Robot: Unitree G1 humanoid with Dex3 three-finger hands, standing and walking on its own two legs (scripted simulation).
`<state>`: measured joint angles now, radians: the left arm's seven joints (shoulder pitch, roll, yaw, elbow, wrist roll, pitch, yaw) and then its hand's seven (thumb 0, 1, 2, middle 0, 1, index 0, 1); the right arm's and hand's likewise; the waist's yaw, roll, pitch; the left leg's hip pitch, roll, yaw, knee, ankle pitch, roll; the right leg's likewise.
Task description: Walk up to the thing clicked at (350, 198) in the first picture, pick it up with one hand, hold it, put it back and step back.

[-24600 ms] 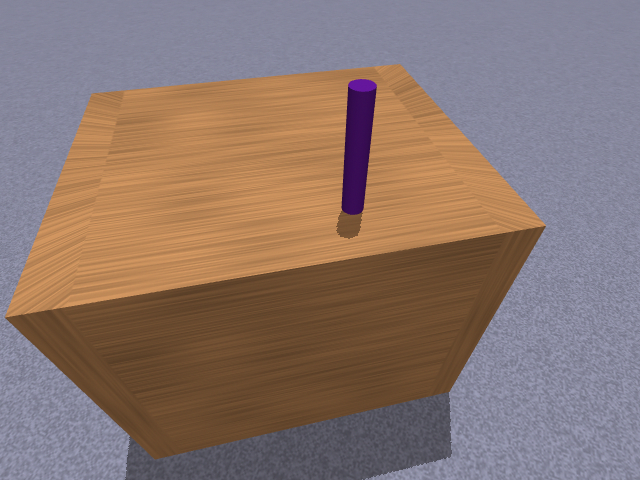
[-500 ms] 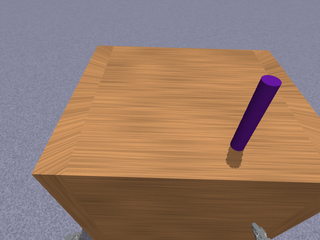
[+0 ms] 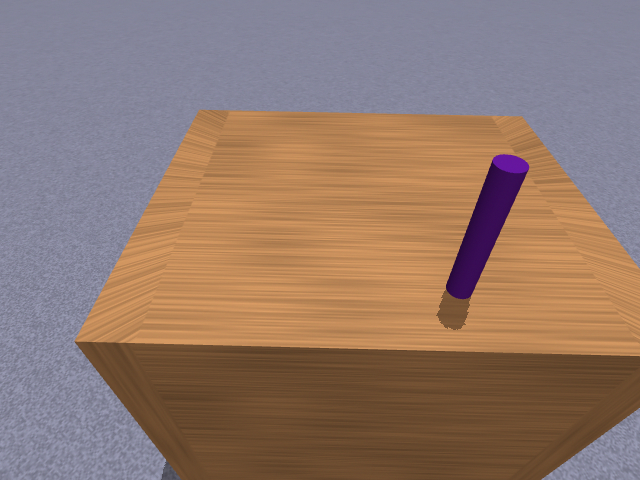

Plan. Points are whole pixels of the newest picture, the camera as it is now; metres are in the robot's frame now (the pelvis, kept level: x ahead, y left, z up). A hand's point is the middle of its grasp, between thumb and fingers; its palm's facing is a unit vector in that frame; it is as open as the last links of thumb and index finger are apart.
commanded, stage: home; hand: right
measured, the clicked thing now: (481, 235) +0.46 -0.22 +0.09
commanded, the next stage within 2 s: stand in 1.22 s
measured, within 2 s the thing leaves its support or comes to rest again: neither
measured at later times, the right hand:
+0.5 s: hand out of the picture +0.07 -0.26 -0.15, palm faces -0.05 +0.93 -0.35, open 17.4 cm
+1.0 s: hand out of the picture +0.08 -0.26 -0.16, palm faces -0.05 +0.94 -0.35, open 17.3 cm
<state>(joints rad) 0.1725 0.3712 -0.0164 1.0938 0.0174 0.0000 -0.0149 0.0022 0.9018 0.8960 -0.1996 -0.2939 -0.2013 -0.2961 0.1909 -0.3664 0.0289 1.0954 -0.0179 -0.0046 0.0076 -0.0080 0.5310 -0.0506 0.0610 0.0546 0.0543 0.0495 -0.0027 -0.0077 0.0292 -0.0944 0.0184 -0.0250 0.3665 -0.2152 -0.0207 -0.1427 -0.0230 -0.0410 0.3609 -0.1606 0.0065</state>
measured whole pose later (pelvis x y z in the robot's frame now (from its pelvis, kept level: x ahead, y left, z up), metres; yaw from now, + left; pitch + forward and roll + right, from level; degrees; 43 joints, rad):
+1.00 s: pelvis +0.01 -0.01 +0.00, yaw +1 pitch -3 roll +0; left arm 0.12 0.35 -0.01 1.13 0.01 -0.01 -0.01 0.00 0.90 0.90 -0.20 -0.29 -0.20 -0.30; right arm 0.14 -0.36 0.01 1.11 -0.01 0.00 0.00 -0.01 0.51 -0.06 0.06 0.06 0.06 0.05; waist 0.00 0.01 0.04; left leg -0.07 0.03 -0.04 0.32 -0.20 -0.04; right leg -0.12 -0.01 -0.06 0.33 -0.16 -0.01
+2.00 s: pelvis +0.02 -0.01 +0.00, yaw +1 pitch -2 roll +0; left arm 0.11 0.35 0.00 1.13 0.00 -0.01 -0.01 0.00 0.90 0.90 -0.20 -0.30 -0.20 -0.30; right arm 0.14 -0.36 0.01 1.11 -0.01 0.00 0.00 0.00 -0.87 -0.89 0.20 0.30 0.20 0.30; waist 0.00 0.01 0.05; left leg -0.07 0.04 -0.04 0.31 -0.21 -0.04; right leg -0.12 -0.01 -0.06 0.33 -0.17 -0.01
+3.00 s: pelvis +0.02 -0.01 +0.00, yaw +1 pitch -2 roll +0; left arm 0.12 0.35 0.00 1.13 0.00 -0.01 -0.01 0.00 0.90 0.90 -0.20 -0.30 -0.20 -0.30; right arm 0.14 -0.35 0.01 1.10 -0.01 0.00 0.00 0.00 -0.91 -0.89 0.21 0.30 0.20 0.30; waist 0.00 0.01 0.05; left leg -0.06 0.03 -0.04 0.30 -0.20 -0.04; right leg -0.11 -0.01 -0.05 0.32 -0.17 -0.01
